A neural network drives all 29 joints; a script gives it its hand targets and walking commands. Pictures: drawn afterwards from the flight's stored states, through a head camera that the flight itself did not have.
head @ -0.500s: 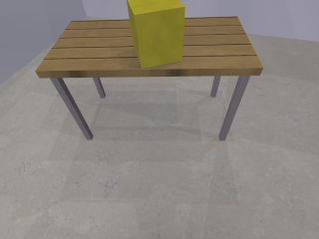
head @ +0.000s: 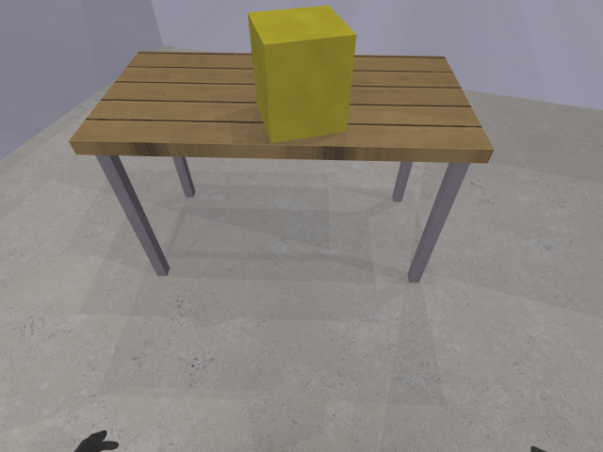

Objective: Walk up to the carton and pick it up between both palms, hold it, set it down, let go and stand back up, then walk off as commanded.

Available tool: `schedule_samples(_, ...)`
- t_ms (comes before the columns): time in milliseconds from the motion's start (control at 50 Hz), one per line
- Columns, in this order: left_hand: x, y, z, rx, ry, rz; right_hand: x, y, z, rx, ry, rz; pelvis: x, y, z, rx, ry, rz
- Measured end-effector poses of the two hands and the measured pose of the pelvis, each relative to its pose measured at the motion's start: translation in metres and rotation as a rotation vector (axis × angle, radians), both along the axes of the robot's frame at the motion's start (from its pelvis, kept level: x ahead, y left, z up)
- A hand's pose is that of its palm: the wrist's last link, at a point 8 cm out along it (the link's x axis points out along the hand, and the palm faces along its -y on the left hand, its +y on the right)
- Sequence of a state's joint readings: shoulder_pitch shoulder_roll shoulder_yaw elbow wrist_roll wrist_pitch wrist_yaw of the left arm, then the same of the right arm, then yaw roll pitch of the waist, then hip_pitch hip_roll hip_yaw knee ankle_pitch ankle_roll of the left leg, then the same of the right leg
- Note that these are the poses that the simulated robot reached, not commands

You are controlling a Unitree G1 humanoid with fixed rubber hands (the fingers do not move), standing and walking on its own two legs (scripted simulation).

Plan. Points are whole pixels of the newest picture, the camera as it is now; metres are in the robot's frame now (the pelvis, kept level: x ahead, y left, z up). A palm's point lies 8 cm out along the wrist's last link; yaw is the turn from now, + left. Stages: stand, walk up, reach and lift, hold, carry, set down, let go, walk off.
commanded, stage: walk off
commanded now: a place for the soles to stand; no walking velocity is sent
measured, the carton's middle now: (299, 74) +1.00 +0.03 +0.03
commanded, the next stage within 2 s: stand in 0.16 s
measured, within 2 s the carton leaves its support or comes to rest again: neither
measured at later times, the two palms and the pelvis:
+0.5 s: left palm out of the picture +0.13 +0.31 -0.08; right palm out of the picture +0.10 -0.31 -0.07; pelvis +0.00 +0.01 +0.01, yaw +0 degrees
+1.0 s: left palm out of the picture +0.12 +0.31 -0.08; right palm out of the picture +0.10 -0.30 -0.07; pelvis -0.01 +0.01 +0.01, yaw +0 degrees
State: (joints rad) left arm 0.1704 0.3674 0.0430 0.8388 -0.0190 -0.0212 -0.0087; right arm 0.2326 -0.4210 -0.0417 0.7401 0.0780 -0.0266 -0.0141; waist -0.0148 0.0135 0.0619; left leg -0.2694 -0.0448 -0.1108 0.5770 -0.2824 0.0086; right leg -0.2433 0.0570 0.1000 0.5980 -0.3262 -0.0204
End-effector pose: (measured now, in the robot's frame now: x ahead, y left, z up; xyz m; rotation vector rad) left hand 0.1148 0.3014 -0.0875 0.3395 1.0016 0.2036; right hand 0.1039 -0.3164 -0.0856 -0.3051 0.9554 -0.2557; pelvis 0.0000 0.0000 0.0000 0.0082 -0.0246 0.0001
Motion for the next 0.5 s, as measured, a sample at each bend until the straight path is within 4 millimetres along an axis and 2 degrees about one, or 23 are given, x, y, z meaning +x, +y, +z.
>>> schedule_samples(260, 0.002, 0.003, 0.003, -0.004, -0.018, -0.002, 0.002, 0.002, 0.004, -0.005, -0.007, -0.003, -0.001, 0.003, 0.002, -0.006, -0.003, 0.001)
schedule_samples(500, 0.015, 0.009, 0.010, -0.018, -0.075, -0.009, 0.001, 0.011, 0.012, -0.008, -0.022, 0.007, -0.003, 0.011, 0.006, -0.017, -0.016, 0.002)
